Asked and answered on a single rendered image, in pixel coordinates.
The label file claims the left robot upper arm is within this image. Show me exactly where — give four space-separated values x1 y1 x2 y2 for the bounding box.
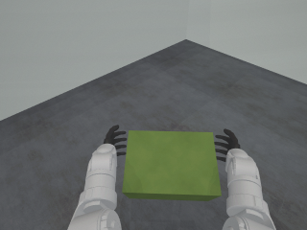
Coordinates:
68 208 122 230

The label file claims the right robot upper arm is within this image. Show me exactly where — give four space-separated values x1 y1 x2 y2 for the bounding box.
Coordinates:
222 215 273 230

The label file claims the robot right forearm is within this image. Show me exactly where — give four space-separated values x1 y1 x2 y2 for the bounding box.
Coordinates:
225 149 276 230

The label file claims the carton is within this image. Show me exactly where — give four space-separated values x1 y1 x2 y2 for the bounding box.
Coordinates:
122 130 222 201

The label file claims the robot left hand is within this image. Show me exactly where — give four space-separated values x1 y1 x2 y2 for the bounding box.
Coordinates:
104 125 128 156

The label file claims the robot right hand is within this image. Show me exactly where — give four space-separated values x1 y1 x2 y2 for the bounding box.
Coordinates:
214 128 241 162

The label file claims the robot left forearm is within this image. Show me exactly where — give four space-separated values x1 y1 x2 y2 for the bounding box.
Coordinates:
67 144 117 230

